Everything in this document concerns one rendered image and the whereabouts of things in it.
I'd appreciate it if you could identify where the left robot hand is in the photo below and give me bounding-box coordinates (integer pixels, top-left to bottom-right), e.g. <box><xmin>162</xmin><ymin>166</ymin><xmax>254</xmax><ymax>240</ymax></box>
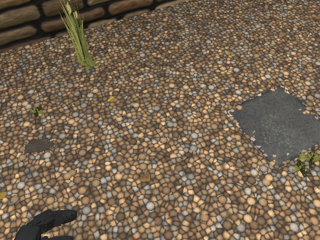
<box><xmin>14</xmin><ymin>209</ymin><xmax>77</xmax><ymax>240</ymax></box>

